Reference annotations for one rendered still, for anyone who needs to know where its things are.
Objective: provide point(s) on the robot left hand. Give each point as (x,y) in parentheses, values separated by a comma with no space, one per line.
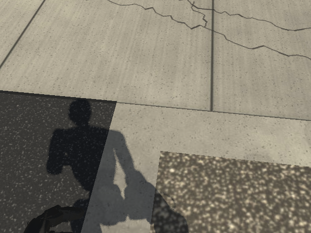
(52,217)

